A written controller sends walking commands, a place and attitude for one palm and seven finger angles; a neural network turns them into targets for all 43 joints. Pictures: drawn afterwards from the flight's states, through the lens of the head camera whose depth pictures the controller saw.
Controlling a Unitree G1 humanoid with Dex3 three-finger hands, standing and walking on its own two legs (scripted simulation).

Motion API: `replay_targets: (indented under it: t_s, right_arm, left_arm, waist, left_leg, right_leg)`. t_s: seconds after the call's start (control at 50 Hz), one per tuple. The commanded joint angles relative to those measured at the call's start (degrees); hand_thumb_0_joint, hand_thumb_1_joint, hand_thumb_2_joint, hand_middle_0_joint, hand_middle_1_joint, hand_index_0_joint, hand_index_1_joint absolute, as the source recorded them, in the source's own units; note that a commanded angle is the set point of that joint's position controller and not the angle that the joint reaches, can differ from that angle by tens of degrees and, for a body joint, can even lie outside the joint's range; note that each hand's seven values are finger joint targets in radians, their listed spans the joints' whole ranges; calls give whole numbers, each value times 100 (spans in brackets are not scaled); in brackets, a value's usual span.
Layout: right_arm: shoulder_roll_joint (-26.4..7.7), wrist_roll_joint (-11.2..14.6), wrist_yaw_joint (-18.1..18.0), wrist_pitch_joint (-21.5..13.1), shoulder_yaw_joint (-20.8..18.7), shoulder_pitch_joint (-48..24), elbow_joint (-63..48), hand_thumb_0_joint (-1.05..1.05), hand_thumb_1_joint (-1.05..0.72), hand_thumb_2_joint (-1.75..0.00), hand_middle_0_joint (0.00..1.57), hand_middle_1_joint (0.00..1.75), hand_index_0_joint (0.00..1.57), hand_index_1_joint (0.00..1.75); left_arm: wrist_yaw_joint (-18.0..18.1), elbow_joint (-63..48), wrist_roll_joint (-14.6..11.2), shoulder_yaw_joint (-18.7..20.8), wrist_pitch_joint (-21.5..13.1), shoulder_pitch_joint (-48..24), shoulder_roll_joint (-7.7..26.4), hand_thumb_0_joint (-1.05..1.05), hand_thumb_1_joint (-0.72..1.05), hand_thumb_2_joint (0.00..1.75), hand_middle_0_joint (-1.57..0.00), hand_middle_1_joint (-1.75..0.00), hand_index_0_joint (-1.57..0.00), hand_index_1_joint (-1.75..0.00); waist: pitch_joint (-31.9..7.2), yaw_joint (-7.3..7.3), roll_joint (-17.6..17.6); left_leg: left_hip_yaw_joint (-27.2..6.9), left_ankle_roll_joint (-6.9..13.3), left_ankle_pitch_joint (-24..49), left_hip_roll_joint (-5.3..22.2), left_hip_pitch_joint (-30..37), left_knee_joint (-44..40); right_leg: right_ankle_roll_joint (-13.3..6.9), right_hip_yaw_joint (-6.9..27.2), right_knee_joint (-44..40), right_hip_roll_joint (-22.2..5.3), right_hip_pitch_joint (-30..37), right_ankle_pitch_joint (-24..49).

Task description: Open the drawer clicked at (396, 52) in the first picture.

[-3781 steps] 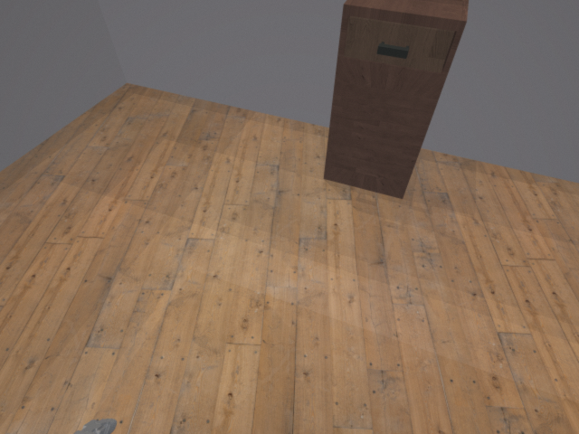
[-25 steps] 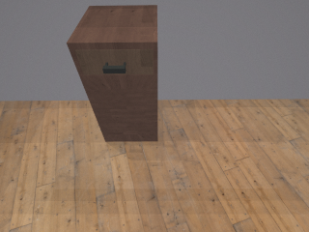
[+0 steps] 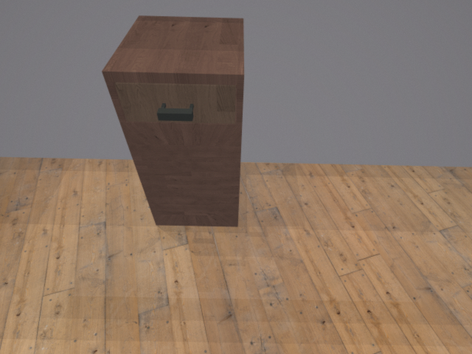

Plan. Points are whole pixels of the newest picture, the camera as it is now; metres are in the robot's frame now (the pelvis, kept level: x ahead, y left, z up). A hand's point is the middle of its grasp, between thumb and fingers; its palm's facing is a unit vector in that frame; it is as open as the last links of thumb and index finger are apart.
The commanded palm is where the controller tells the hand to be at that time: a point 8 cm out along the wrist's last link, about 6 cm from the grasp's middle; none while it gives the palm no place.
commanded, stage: take the last steps up to it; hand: left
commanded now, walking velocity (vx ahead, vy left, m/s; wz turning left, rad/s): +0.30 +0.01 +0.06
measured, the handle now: (176, 110) +0.79 +0.23 -0.05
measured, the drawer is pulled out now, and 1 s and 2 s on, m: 0.00 0.00 0.00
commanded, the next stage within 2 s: come to a stop and stand still in 0.58 s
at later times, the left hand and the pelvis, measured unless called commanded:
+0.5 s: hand out of the picture +0.14 +0.13 -0.17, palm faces +0.12 -0.97 -0.20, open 7.3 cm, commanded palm none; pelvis +0.15 -0.04 +0.00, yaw +4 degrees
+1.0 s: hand (184, 276) +0.31 +0.14 -0.17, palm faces +0.14 -0.95 -0.28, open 7.3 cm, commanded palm none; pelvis +0.29 -0.06 +0.00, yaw +5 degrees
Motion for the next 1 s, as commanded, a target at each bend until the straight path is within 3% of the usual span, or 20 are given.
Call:
replay_targets:
  t_s: [0.0, 0.04, 0.06, 0.14, 0.22, 0.24, 0.26, 0.28, 0.32, 0.38, 0.56, 0.58, 0.6, 0.62, 0.68, 0.74, 0.78, 0.8, 0.88, 0.98]
  right_arm:
    - [-462, -37, -84, -220, -158, 1025, 57, 0, -90, -90, 20, 30, 20, 30]
    - [-672, -73, -202, -286, -261, 1921, 301, 0, -90, -90, 20, 30, 20, 30]
    - [-568, -51, -251, -284, -231, 2184, 353, 0, -90, -90, 20, 30, 20, 30]
    - [-458, -73, -276, -370, -237, 1701, 224, 0, -90, -90, 20, 30, 20, 30]
    - [-377, -30, -258, -351, -240, 1335, 203, 0, -90, -90, 20, 30, 20, 30]
    - [-307, 27, -240, -359, -246, 1215, 152, 0, -90, -90, 20, 30, 20, 30]
    - [47, 127, -161, -393, -204, 1145, -35, 0, -90, -90, 20, 30, 20, 30]
    - [175, 130, -149, -385, -231, 841, -260, 0, -90, -90, 20, 30, 20, 30]
    - [254, 59, -105, -337, -310, 406, -296, 0, -90, -90, 20, 30, 20, 30]
    - [622, 27, 2, -167, -277, 789, -166, 0, -90, -90, 20, 30, 20, 30]
    - [222, 37, 4, -374, -240, 442, -376, 0, -90, -90, 20, 30, 20, 30]
    - [-199, -8, -65, -417, -314, 923, -273, 0, -90, -90, 20, 30, 20, 30]
    - [-688, -66, -134, -411, -427, 1447, -192, 0, -90, -90, 20, 30, 20, 30]
    - [-799, -69, -158, -334, -444, 1662, -137, 0, -90, -90, 20, 30, 20, 30]
    - [-464, -65, -227, -292, -287, 364, -540, 0, -90, -90, 20, 30, 20, 30]
    - [-467, -4, -258, -202, -229, -522, -702, 0, -90, -90, 20, 30, 20, 30]
    - [-230, 151, -175, -135, -248, -358, -749, 0, -90, -90, 20, 30, 20, 30]
    - [-142, 180, -116, -71, -278, -114, -708, 0, -90, -90, 20, 30, 20, 30]
    - [-177, 146, -161, 144, -356, -553, -787, 0, -90, -90, 20, 30, 20, 30]
    - [-192, 135, -114, 218, -345, -878, -934, 0, -90, -90, 20, 30, 20, 30]
  left_arm:
    - [-4, -344, -3, 205, -85, -59, 627, 0, 90, 90, -20, -30, -20, -30]
    - [-10, -614, -2, 124, -168, -517, 282, 0, 90, 90, -20, -30, -20, -30]
    - [1, -730, -7, 128, -209, -765, 309, 0, 90, 90, -20, -30, -20, -30]
    - [-111, -863, -15, 153, -205, -703, 34, 0, 90, 90, -20, -30, -20, -30]
    - [-155, -532, -17, 261, -159, 405, -16, 0, 90, 90, -20, -30, -20, -30]
    - [-123, -322, -6, 367, -203, 1175, 228, 0, 90, 90, -20, -30, -20, -30]
    - [-41, -125, 34, 516, -288, 2022, 801, 0, 90, 90, -20, -30, -20, -30]
    - [22, -71, -28, 535, -257, 2284, 1006, 0, 90, 90, -20, -30, -20, -30]
    - [158, -255, -2, 412, -248, 1325, 574, 0, 90, 90, -20, -30, -20, -30]
    - [199, -470, 90, 290, -347, 580, 122, 0, 90, 90, -20, -30, -20, -30]
    - [77, -134, -11, 283, -361, 915, 117, 0, 90, 90, -20, -30, -20, -30]
    - [68, -210, -17, 248, -355, 901, -22, 0, 90, 90, -20, -30, -20, -30]
    - [59, -399, -16, 190, -377, 834, -257, 0, 90, 90, -20, -30, -20, -30]
    - [66, -568, 2, 157, -403, 508, -213, 0, 90, 90, -20, -30, -20, -30]
    - [41, -579, -25, 180, -249, 271, -269, 0, 90, 90, -20, -30, -20, -30]
    - [49, -248, 17, 127, -140, 1148, -278, 0, 90, 90, -20, -30, -20, -30]
    - [123, -266, 64, 184, -186, 1134, 452, 0, 90, 90, -20, -30, -20, -30]
    - [115, -371, 65, 217, -133, 777, 782, 0, 90, 90, -20, -30, -20, -30]
    - [308, -349, 78, 337, -68, 742, 745, 0, 90, 90, -20, -30, -20, -30]
    - [369, -658, 42, 492, 39, 349, 967, 0, 90, 90, -20, -30, -20, -30]
  waist:
    - [797, -255, 680]
    - [661, -556, 1576]
    - [673, -605, 1113]
    - [706, -299, 906]
    - [474, 244, 516]
    - [192, 601, 22]
    - [-318, 913, -1418]
    - [-266, 928, -1682]
    - [630, 479, -1047]
    - [574, -116, -582]
    - [-3, -180, -401]
    - [-268, -424, 275]
    - [-517, -597, 1249]
    - [-493, -707, 1408]
    - [279, -194, 992]
    - [-39, 317, 529]
    - [-90, 136, -718]
    - [-115, -43, -551]
    - [94, 282, -1483]
    - [-474, 341, -881]
  left_leg:
    - [-727, 437, 403, 526, 56, -766]
    - [-2253, 1164, 2565, 1568, 1445, -1143]
    - [-2289, 1442, 3328, 1781, 1700, -964]
    - [-1321, 1131, 2324, 1337, 712, -1123]
    - [-615, 776, 1316, 814, -822, -596]
    - [-301, 601, 1125, 474, -1452, 389]
    - [368, 281, -38, -204, -2475, 2200]
    - [156, 281, -1615, -260, -2883, 3867]
    - [-278, 238, -952, 365, -3194, 4617]
    - [-146, 154, -546, 636, -1992, 3383]
    - [651, 192, 1017, 27, -21, -98]
    - [-42, 520, 1867, 621, 949, -166]
    - [-1351, 1226, 3093, 1735, 1820, -213]
    - [-1796, 1635, 3464, 2299, 1702, -616]
    - [-926, 1220, 3119, 1867, 15, -765]
    - [158, 505, 2765, 946, -527, -68]
    - [461, -10, 799, 221, -741, 411]
    - [507, -76, 174, -43, -488, 507]
    - [163, -61, -1425, -214, -1782, 2324]
    - [18, -154, -976, -265, -1749, 1577]
  right_leg:
    - [-230, 376, 385, -506, -1082, -625]
    - [-4, -103, 2499, -96, -2821, -1207]
    - [-54, 208, 3030, -313, -3233, -1416]
    - [-11, 140, 2537, -573, -2528, -862]
    - [-68, -461, 1037, -71, -29, 235]
    - [-198, -76, 605, -258, 1172, 122]
    - [-699, 2041, -378, -1741, 2148, -823]
    - [-1116, 3493, -1294, -2710, 1800, -948]
    - [-1254, 3060, -1294, -2554, 310, -870]
    - [-889, 1313, -1414, -2030, -1117, 23]
    - [-430, 326, 10, -1109, -418, 2148]
    - [-187, 38, 979, -767, -1080, 1927]
    - [74, -372, 2299, -267, -2222, 209]
    - [87, -188, 3500, -94, -2661, -1960]
    - [102, 436, 3166, -716, -2273, -1446]
    - [264, 3, 581, -392, -480, 213]
    - [-99, 1288, -280, -1288, -310, 2731]
    - [-373, 1372, -350, -1746, -551, 3083]
    - [-884, 1456, 107, -2014, 836, 7271]
    - [-893, 1149, 214, -1948, 1581, 6648]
